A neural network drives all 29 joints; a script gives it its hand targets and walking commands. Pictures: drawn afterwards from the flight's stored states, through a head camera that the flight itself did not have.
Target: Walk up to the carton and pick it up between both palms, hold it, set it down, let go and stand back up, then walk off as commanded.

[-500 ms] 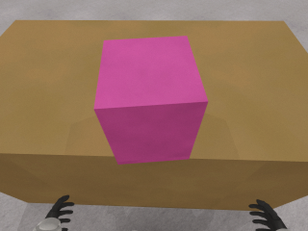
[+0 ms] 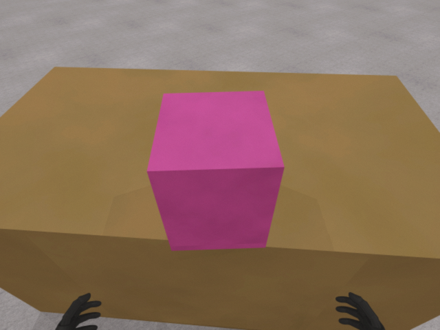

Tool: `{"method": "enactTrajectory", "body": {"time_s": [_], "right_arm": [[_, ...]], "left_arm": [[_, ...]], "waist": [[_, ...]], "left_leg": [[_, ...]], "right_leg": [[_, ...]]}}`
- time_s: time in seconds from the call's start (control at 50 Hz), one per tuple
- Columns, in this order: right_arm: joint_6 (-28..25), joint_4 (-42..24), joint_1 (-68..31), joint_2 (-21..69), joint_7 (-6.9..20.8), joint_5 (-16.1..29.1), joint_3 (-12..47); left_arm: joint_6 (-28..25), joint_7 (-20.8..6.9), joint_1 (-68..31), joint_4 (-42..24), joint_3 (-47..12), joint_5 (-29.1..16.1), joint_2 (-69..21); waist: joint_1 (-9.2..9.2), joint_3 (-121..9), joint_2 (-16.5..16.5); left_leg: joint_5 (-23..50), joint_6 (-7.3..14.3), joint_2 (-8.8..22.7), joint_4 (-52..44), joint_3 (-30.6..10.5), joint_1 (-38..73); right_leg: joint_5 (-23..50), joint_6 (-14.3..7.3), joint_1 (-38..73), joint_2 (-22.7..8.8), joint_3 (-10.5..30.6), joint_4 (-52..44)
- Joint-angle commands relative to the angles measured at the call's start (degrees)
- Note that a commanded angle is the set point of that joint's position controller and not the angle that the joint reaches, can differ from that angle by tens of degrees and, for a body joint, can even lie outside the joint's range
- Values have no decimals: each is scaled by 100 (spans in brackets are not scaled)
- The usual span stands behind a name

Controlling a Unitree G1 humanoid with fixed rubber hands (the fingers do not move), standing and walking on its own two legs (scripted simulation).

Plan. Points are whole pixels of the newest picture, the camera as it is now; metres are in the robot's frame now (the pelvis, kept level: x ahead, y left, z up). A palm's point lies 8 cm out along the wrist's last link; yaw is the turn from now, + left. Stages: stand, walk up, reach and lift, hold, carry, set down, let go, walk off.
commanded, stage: reach and lift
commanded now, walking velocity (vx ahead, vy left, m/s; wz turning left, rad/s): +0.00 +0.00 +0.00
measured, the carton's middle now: (216, 173) +0.42 +0.06 +0.06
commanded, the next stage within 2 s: none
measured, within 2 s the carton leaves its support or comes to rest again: neither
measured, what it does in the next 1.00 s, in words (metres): stands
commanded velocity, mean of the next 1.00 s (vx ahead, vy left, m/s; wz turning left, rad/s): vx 0.00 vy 0.00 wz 0.00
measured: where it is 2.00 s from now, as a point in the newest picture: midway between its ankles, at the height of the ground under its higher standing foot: outside the picture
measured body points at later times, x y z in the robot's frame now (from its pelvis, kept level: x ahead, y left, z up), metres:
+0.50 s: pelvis +0.01 +0.01 +0.01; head +0.01 +0.02 +0.46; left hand +0.17 +0.27 -0.01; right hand +0.18 -0.20 -0.01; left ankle +0.01 +0.12 -0.74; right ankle +0.01 -0.10 -0.74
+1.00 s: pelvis +0.00 +0.01 +0.01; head -0.01 +0.02 +0.45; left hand +0.19 +0.24 +0.05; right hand +0.19 -0.18 +0.05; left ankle +0.01 +0.12 -0.74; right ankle +0.01 -0.10 -0.74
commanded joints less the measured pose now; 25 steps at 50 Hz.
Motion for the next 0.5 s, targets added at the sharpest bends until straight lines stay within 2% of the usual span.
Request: {"method": "enactTrajectory", "body": {"time_s": [0.0,0.12,0.2,0.28,0.34,0.48], "right_arm": [[-124,-1284,-122,-673,-124,-54,-362],[-125,-2030,80,-416,-266,9,-301],[-60,-2460,272,-258,-274,141,-207],[27,-2744,487,-203,-227,334,-114],[25,-2969,617,-175,-198,444,-97],[-77,-3433,987,-49,-251,599,-63]], "left_arm": [[-437,34,-481,-1122,349,-80,946],[-629,1,-50,-1354,378,-261,890],[-711,45,85,-1701,339,-352,863],[-769,88,221,-2095,309,-360,796],[-871,137,277,-2427,293,-355,758],[-1155,171,619,-2916,199,-487,630]], "waist": [[-154,-393,208],[-18,-471,-205],[39,-367,-48],[47,-397,297],[45,-469,432],[4,-675,354]], "left_leg": [[-44,101,126,-882,391,-1416],[576,69,-22,-719,440,-761],[728,55,-17,-824,403,-637],[848,37,6,-909,364,-673],[984,13,10,-916,344,-660],[1481,-22,-49,-727,261,-278]], "right_leg": [[445,155,1161,107,149,-239],[417,153,776,5,258,-631],[382,152,631,0,294,-781],[419,123,683,-6,362,-840],[522,101,700,3,407,-855],[722,60,384,-21,482,-962]]}}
